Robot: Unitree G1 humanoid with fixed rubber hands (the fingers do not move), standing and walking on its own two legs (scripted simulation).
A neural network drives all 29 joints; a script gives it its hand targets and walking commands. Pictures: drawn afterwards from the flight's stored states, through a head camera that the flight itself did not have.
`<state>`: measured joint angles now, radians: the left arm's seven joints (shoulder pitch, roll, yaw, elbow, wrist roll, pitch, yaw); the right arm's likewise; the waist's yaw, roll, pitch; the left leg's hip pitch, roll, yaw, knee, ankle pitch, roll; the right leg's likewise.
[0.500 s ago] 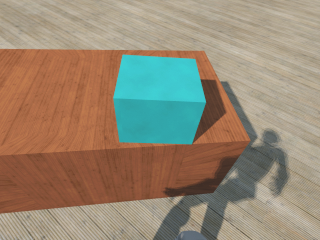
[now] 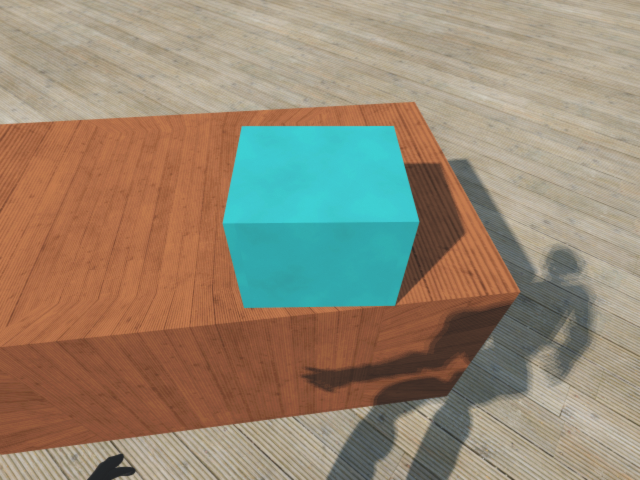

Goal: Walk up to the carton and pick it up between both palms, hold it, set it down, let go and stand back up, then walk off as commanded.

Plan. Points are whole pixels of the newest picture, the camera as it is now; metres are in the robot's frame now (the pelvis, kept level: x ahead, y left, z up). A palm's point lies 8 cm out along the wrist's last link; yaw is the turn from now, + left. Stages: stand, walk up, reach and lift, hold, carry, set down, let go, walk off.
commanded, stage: walk up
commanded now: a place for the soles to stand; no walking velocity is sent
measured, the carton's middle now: (319, 216) +0.59 +0.00 -0.06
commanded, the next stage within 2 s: none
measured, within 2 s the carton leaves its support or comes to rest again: neither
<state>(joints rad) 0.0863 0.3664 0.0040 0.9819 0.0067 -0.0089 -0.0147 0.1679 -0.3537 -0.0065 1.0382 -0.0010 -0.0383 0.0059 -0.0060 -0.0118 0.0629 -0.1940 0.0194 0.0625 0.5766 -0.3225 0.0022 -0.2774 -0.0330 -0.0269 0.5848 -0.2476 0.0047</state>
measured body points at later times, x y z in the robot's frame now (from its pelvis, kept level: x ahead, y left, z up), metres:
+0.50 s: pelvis +0.01 -0.01 +0.02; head +0.00 -0.01 +0.47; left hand +0.07 +0.30 -0.11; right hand +0.10 -0.30 -0.12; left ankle +0.00 +0.12 -0.73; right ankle +0.05 -0.12 -0.73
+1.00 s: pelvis +0.08 -0.09 -0.01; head +0.09 -0.11 +0.43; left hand +0.18 +0.24 -0.11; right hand +0.08 -0.44 -0.14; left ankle +0.02 +0.09 -0.69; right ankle +0.15 -0.21 -0.73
